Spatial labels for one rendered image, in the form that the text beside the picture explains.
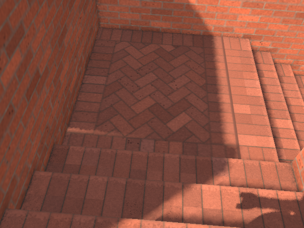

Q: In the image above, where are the stairs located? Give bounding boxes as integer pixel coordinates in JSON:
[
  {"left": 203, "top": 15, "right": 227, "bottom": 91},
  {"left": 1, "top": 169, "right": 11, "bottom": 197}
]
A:
[
  {"left": 0, "top": 144, "right": 304, "bottom": 228},
  {"left": 252, "top": 50, "right": 304, "bottom": 163}
]

